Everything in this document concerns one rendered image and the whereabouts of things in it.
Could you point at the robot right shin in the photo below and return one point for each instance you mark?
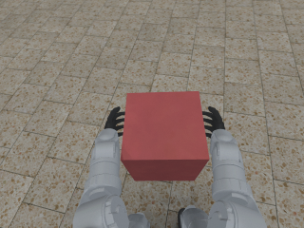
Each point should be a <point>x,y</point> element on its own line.
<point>189,206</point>

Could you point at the right robot hand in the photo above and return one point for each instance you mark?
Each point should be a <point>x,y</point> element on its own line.
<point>216,121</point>

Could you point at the left robot forearm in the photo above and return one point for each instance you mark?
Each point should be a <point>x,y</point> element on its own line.
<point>104,169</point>

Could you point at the carton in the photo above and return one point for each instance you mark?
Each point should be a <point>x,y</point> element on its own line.
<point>164,136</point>

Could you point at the robot right thigh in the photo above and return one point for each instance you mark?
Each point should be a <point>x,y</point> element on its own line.
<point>193,218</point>

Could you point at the left robot upper arm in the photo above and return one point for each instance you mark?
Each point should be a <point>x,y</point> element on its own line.
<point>107,211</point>

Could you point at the right robot upper arm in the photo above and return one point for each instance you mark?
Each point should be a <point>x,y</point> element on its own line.
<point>228,214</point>

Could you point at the right robot forearm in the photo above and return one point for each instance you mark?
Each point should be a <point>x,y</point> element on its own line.
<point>228,171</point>

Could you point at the left robot hand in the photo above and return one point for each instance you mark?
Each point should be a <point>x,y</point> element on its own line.
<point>111,120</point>

